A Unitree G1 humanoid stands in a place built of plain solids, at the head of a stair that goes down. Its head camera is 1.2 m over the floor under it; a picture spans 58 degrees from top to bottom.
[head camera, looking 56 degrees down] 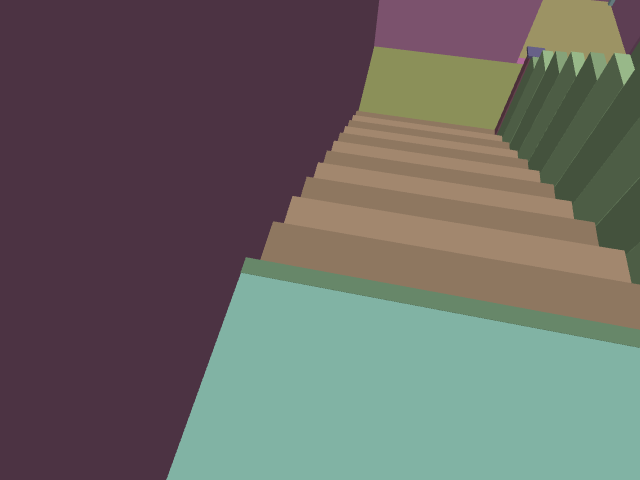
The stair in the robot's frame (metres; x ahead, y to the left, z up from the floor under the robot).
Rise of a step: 0.17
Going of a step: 0.28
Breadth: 1.44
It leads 12 degrees to the right of straight ahead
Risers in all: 12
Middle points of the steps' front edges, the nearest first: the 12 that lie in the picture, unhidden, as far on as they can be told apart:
0.59 -0.46 0.00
0.86 -0.52 -0.16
1.13 -0.58 -0.33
1.40 -0.63 -0.50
1.67 -0.69 -0.67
1.94 -0.75 -0.83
2.21 -0.81 -1.00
2.48 -0.86 -1.17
2.75 -0.92 -1.33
3.02 -0.98 -1.50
3.28 -1.03 -1.67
3.55 -1.09 -1.84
